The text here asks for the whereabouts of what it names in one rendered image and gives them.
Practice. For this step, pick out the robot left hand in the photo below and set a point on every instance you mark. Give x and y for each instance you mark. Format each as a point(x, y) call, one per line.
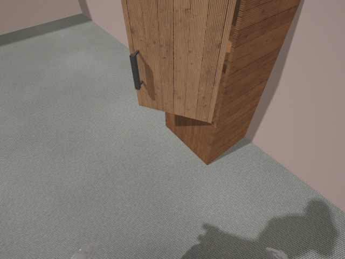
point(86, 251)

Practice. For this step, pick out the handle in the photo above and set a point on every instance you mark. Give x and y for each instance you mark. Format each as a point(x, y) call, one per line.
point(135, 70)

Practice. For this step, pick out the robot right hand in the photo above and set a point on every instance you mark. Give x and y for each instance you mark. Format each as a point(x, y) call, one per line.
point(275, 254)

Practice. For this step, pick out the cupboard door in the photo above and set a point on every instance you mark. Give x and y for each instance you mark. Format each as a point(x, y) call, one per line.
point(182, 46)

